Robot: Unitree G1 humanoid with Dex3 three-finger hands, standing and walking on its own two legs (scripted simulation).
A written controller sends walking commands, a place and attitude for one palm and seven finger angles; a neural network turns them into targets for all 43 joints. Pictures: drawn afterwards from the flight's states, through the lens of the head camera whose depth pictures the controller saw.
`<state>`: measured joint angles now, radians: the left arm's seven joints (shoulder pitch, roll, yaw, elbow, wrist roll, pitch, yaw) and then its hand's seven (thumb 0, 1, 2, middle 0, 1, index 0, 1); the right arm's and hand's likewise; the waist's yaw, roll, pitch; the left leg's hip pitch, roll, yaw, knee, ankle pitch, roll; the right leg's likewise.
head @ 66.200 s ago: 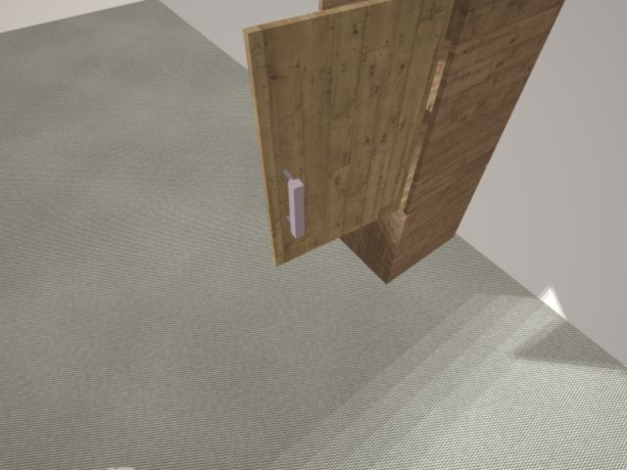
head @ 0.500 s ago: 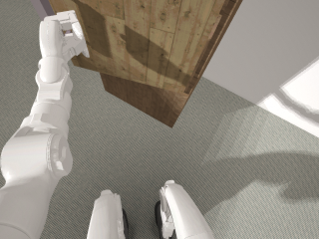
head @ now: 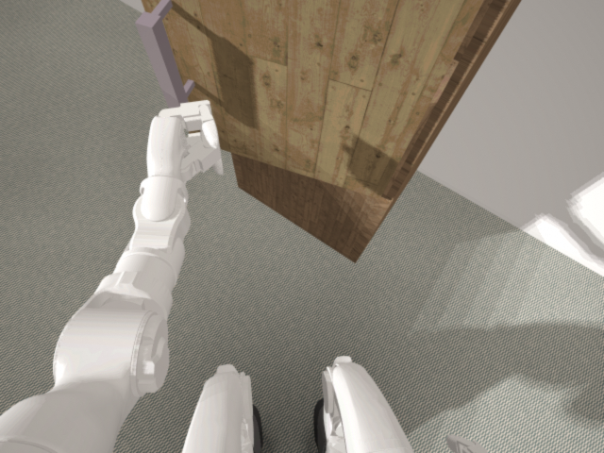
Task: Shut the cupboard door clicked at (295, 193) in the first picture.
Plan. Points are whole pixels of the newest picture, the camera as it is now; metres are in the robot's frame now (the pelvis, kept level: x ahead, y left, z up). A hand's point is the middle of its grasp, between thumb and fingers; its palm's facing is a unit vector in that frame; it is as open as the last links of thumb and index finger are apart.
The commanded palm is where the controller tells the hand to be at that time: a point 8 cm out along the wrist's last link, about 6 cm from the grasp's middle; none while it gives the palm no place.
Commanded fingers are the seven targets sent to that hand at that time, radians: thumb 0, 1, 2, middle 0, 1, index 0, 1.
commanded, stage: draw the hand back to the body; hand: left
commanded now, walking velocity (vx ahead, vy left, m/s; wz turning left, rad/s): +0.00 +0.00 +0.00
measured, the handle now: (172, 59) +0.66 +0.14 +0.04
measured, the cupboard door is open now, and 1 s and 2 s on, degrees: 16 16 16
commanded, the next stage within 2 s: step back with the hand held close in 1.62 s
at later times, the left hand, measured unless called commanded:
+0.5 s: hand (122, 181) +0.38 +0.14 +0.15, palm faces -0.06 -1.00 -0.04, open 3.1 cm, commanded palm +0.35 +0.19 +0.15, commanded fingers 0.00 0.90 0.90 -1.19 -1.38 -1.19 -1.38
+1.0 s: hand out of the picture +0.28 +0.23 +0.24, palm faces +0.30 -0.90 -0.30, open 4.3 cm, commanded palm +0.24 +0.28 +0.27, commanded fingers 0.00 0.90 0.90 -0.50 -0.63 -0.50 -0.63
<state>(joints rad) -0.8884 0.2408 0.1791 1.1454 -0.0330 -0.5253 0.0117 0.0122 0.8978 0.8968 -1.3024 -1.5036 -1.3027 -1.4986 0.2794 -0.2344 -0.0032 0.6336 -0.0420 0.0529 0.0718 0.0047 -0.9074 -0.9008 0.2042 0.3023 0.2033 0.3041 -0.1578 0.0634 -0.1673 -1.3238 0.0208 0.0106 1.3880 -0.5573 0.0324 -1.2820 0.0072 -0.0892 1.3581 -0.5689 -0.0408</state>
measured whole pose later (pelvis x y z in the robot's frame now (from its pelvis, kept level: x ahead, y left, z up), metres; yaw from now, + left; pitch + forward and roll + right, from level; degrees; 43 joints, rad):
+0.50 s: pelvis +0.02 -0.01 +0.08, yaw +1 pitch +15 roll -1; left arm -0.27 0.23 0.08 0.50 -0.18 -0.43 -0.13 0.01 0.90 0.90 -1.30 -1.50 -1.30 -1.50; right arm 0.29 -0.26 0.00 0.56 0.04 0.04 -0.01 0.01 -0.91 -0.90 0.21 0.30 0.20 0.30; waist -0.05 0.02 -0.14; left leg -0.81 0.01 0.01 1.01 -0.46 0.02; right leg -0.77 0.02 -0.08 0.98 -0.47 -0.04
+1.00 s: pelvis +0.05 +0.01 +0.14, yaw +1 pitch -1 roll +0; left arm 0.28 0.30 0.13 -0.14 -0.08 -0.04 0.10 0.01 0.90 0.90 -0.77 -0.92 -0.77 -0.91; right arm 0.19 -0.20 0.07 0.54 0.03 0.01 -0.08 0.01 -0.90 -0.90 0.21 0.30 0.21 0.30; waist 0.04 0.07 -0.04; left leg -0.23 -0.02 0.03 0.54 -0.31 0.04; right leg -0.20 0.00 -0.05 0.53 -0.32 -0.02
